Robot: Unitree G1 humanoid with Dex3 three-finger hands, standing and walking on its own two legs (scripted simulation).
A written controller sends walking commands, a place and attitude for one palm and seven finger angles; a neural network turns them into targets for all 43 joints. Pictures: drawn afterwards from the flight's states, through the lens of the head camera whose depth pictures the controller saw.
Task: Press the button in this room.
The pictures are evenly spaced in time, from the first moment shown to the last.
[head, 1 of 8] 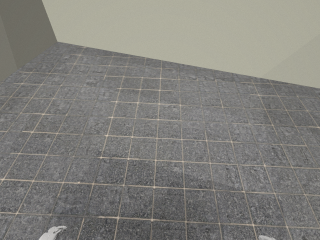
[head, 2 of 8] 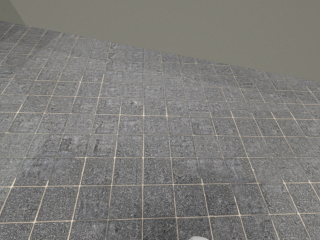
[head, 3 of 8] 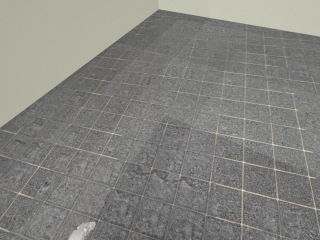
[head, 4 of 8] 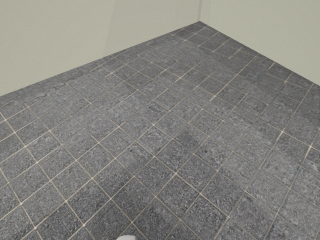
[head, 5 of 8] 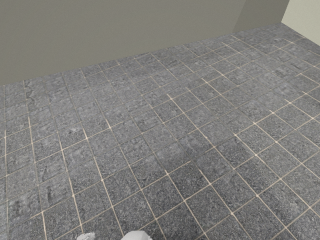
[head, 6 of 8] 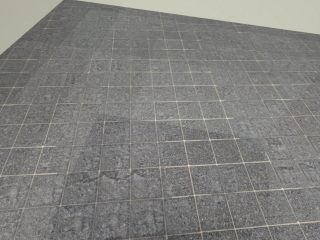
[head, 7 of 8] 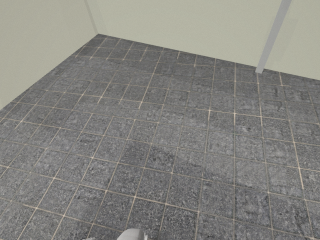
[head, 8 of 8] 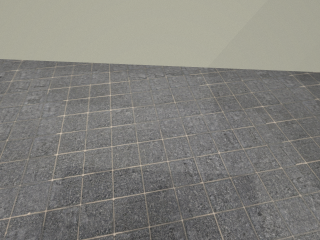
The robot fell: no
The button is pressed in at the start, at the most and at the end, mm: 0 0 0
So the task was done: no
